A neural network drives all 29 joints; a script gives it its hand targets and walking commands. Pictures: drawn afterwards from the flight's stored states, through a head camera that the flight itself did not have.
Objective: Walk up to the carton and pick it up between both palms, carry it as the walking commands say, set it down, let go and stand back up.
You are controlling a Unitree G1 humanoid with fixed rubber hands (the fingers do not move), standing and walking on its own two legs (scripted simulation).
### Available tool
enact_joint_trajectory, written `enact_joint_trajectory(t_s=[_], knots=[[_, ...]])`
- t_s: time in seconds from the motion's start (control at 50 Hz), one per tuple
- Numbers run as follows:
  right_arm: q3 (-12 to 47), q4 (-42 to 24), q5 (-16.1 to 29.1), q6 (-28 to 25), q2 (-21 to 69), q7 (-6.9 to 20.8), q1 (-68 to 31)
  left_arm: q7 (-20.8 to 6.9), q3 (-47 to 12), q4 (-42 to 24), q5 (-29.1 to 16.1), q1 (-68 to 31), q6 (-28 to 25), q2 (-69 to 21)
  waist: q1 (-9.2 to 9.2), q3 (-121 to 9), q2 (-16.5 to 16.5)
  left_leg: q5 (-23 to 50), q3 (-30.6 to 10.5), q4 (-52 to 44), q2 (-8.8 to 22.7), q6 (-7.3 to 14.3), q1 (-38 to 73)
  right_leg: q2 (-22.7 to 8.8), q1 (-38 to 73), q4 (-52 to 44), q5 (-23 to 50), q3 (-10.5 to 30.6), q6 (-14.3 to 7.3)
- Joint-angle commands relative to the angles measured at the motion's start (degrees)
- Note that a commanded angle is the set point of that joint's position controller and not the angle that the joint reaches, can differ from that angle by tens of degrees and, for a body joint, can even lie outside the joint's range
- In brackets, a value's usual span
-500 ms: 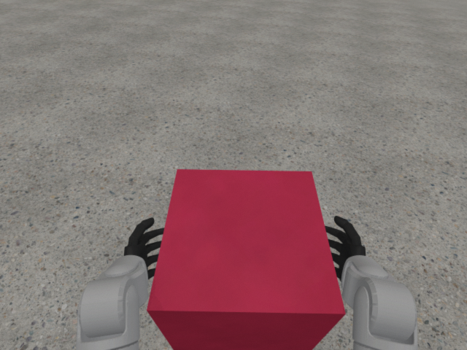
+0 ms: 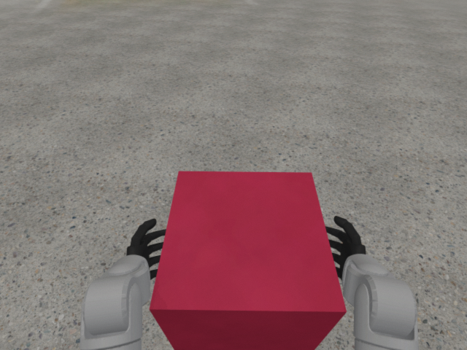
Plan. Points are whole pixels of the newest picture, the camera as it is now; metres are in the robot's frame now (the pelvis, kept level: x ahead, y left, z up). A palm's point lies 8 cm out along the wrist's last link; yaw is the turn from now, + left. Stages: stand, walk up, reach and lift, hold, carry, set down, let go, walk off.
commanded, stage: carry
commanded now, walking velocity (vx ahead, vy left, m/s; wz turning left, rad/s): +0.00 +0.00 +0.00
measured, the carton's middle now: (243, 267) +0.30 +0.00 +0.01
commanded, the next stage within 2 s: hold in 1.66 s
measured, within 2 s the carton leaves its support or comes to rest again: neither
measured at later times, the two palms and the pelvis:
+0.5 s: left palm (155, 267) +0.25 +0.14 +0.08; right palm (366, 267) +0.26 -0.19 +0.09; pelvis +0.00 -0.02 +0.00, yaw +0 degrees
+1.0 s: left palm (146, 274) +0.24 +0.15 +0.07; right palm (358, 271) +0.26 -0.17 +0.09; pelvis -0.01 -0.01 +0.00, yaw +0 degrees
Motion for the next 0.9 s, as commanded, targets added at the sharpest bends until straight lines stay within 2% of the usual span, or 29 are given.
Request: enact_joint_trajectory(t_s=[0.0,0.02,0.08,0.16,0.2,0.24,0.28,0.32,0.38,0.42,0.44,0.48,0.5,0.54,0.56,0.58,0.6,0.62,0.64,0.66,0.68,0.7,0.74,0.76,0.78,0.8,0.82,0.84,0.88], knots=[[39.1,-4.3,21.5,0.0,47.3,10.5,-24.1,-11.8,-41.1,-6.4,-22.8,-31.0,-0.4,-44.9,-0.20,-10.5,-0.8,4.6,-6.6,-2.5,7.9,-0.2,4.0,-9.5,3.9,-5.0,3.9,7.2,0.3],[39.1,-3.1,21.8,0.5,47.7,10.7,-23.3,-11.9,-41.1,-5.1,-23.1,-30.8,0.3,-45.5,-0.10,-9.9,-0.1,1.9,-6.6,-3.3,7.6,-0.6,4.7,-9.2,2.4,-5.3,-0.4,7.2,0.4],[39.0,-4.3,21.1,-0.2,46.7,10.4,-24.1,-11.9,-40.2,-4.9,-22.4,-29.1,-0.1,-44.6,-0.24,-11.0,0.2,6.0,-5.6,-0.8,7.5,-0.4,4.0,-10.6,4.1,-5.9,9.1,8.4,-0.2],[40.6,-6.9,22.2,-0.6,48.8,10.2,-27.4,-12.1,-41.2,-6.3,-23.5,-31.0,-0.9,-46.9,-0.16,-12.1,-4.1,12.1,-5.3,0.0,8.1,-0.2,5.2,-10.0,5.5,-3.2,14.5,6.0,0.4],[39.7,-5.5,21.5,0.0,48.5,10.2,-22.1,-11.8,-41.9,-8.2,-23.4,-28.9,-0.3,-45.3,-0.21,-12.9,0.5,6.9,-5.4,-0.4,7.5,-0.1,5.6,-10.3,5.1,-3.5,12.0,7.4,-0.3],[39.3,-5.2,20.8,0.3,47.3,9.9,-21.7,-11.9,-41.4,-7.3,-23.0,-28.8,0.2,-44.5,-0.13,-13.4,-0.8,11.2,-6.2,-0.3,8.1,0.1,6.4,-9.3,5.9,-2.3,12.4,6.3,0.3],[37.8,0.1,19.3,0.4,46.2,10.1,-19.3,-12.0,-39.1,-3.4,-21.7,-29.5,0.3,-42.2,-0.02,-10.9,-2.1,8.7,-5.7,-0.3,7.9,-0.3,3.3,-8.8,4.7,-3.0,11.4,6.5,0.1],[38.8,-4.5,20.1,0.1,45.2,10.0,-23.1,-12.5,-39.8,-2.7,-22.1,-27.2,0.3,-44.5,-0.22,-9.9,-2.4,6.0,-6.4,-1.1,8.2,-0.6,2.9,-9.0,3.3,-3.3,6.7,6.4,0.5],[40.4,-7.2,22.0,-0.6,46.6,10.6,-25.0,-12.0,-41.0,-6.1,-22.9,-29.4,-0.6,-45.6,-0.13,-11.3,0.0,5.5,-4.9,0.1,7.3,-0.8,3.2,-11.0,5.2,-4.3,12.4,8.7,-0.6],[35.4,2.4,16.9,-2.1,44.6,10.2,-21.9,-12.1,-35.3,1.4,-18.5,-28.8,-2.4,-41.8,-0.26,-9.4,-5.2,4.1,-5.9,0.9,7.5,-1.3,1.3,-10.9,5.5,-5.1,16.2,8.4,-0.5],[38.0,-1.1,18.9,-1.3,46.1,10.2,-21.8,-12.2,-39.4,-4.1,-21.5,-30.5,-2.0,-44.2,-0.26,-9.1,-3.8,3.4,-5.5,0.6,7.1,-1.4,1.4,-10.5,5.0,-5.7,13.6,8.5,-0.7],[37.4,-0.9,19.1,-2.3,46.1,10.2,-23.1,-12.0,-38.0,-2.4,-20.8,-29.0,-2.6,-44.0,-0.05,-9.5,-1.0,2.7,-5.2,1.3,7.0,-1.1,1.3,-10.6,4.4,-6.5,10.5,9.1,-0.7],[40.3,-6.1,21.5,-1.9,47.8,10.1,-23.7,-11.7,-40.8,-8.7,-22.6,-30.2,-2.3,-44.0,-0.23,-10.3,-1.8,3.2,-5.4,0.6,7.1,-0.9,2.5,-9.8,4.3,-6.1,8.6,7.8,-0.5],[38.1,-3.4,20.5,-1.5,46.5,10.2,-25.6,-11.7,-39.6,-4.6,-21.8,-31.0,-1.9,-44.7,-0.15,-9.7,0.4,3.0,-5.5,0.7,7.1,-1.4,2.4,-11.1,4.7,-7.0,9.7,9.7,-1.0],[36.6,1.1,18.4,-1.7,46.0,10.2,-22.2,-11.7,-37.6,-0.4,-19.9,-29.0,-2.3,-43.8,-0.01,-9.7,-1.2,3.6,-5.5,0.5,6.8,-1.2,1.2,-10.6,5.5,-6.7,11.0,9.4,-0.7],[37.7,-0.7,19.4,-1.9,46.1,10.2,-22.5,-11.7,-37.9,-2.4,-20.0,-29.2,-2.4,-42.7,-0.23,-9.7,-2.0,0.5,-6.1,0.1,6.9,-0.6,2.3,-10.1,3.2,-7.4,4.1,9.0,-1.2],[38.2,-1.6,19.8,-2.0,47.1,10.4,-23.6,-11.8,-39.4,-4.5,-21.4,-31.0,-2.7,-44.2,-0.14,-8.3,-2.9,3.1,-4.6,0.8,6.9,-0.9,3.5,-10.6,1.4,-7.8,5.2,9.2,-1.2],[33.9,5.3,15.9,-3.7,44.8,10.3,-20.5,-11.9,-34.4,3.0,-18.0,-27.4,-4.3,-43.0,-0.05,-11.7,-1.4,5.1,-6.1,0.7,7.5,-1.2,3.2,-9.5,4.3,-6.0,8.7,8.5,-1.0],[34.3,3.6,16.0,-4.7,44.9,10.1,-22.1,-11.9,-34.3,3.4,-17.4,-26.9,-4.9,-42.1,-0.18,-10.5,-2.4,2.3,-5.9,0.2,6.8,-0.6,2.6,-9.0,4.3,-6.7,7.0,8.0,-0.9],[40.1,-7.6,21.1,-3.7,47.4,10.1,-26.8,-11.7,-41.1,-7.3,-22.6,-30.4,-4.2,-46.3,-0.16,-9.4,-2.4,1.3,-5.8,-0.9,7.0,-0.5,3.6,-9.6,1.7,-7.3,1.3,9.3,-1.0],[39.8,-6.2,20.6,-3.1,47.6,10.0,-25.9,-11.7,-40.3,-6.8,-22.5,-30.1,-3.6,-45.6,0.04,-9.2,-1.5,2.2,-5.2,0.1,7.0,-0.8,3.7,-9.5,1.0,-8.9,-0.5,9.5,-0.8],[32.2,8.3,14.8,-4.7,45.2,10.2,-21.7,-11.7,-33.3,5.3,-16.6,-28.7,-5.0,-42.5,0.01,-8.2,1.0,1.4,-5.5,0.9,7.1,-1.0,2.5,-10.0,1.9,-8.2,2.6,9.5,-1.1],[37.9,-2.0,18.4,-4.5,45.8,9.9,-21.3,-11.5,-39.2,-6.4,-20.7,-29.5,-5.2,-42.8,-0.11,-8.5,-1.2,0.6,-5.2,0.9,7.0,-0.8,1.9,-11.5,2.7,-9.3,4.7,11.1,-0.8],[39.3,-5.5,20.0,-3.1,47.5,9.7,-23.2,-11.4,-41.3,-9.1,-22.9,-30.6,-4.0,-45.6,-0.02,-9.2,-3.0,3.1,-4.9,0.9,7.0,-0.9,3.0,-9.8,1.4,-8.2,2.7,9.0,-0.9],[37.1,-0.9,18.6,-3.3,46.2,9.9,-23.0,-11.7,-39.0,-2.8,-21.0,-28.6,-3.8,-44.9,-0.05,-9.5,-0.8,2.2,-5.9,0.0,7.2,-0.6,3.4,-10.3,1.2,-7.8,1.4,9.3,-1.2],[39.3,-5.8,20.2,-2.3,45.6,9.6,-22.8,-11.4,-41.4,-8.2,-22.6,-30.3,-2.6,-43.9,-0.08,-10.1,-1.0,2.1,-6.5,-0.5,7.6,-0.3,3.3,-9.8,1.6,-7.5,0.0,9.1,-1.0],[32.1,6.2,14.2,-3.9,42.7,9.8,-18.0,-11.3,-34.5,6.2,-16.5,-23.7,-3.9,-41.4,0.09,-11.2,3.4,1.4,-6.2,-1.6,7.5,-0.5,2.6,-9.2,3.5,-6.0,0.1,8.6,-1.0],[37.2,-1.8,18.2,-3.6,45.5,10.0,-21.9,-11.4,-38.5,-3.6,-20.1,-28.7,-4.2,-42.7,-0.03,-11.2,-0.5,3.9,-6.5,-1.1,7.7,-0.1,4.2,-9.1,1.7,-6.4,0.6,8.5,-0.6],[34.1,2.2,16.2,-4.9,43.7,10.1,-23.5,-11.5,-36.9,1.8,-18.7,-28.0,-5.1,-43.4,0.00,-10.3,1.2,5.3,-6.4,-0.5,8.1,-0.1,5.0,-8.7,0.0,-5.4,1.6,8.6,-0.9]])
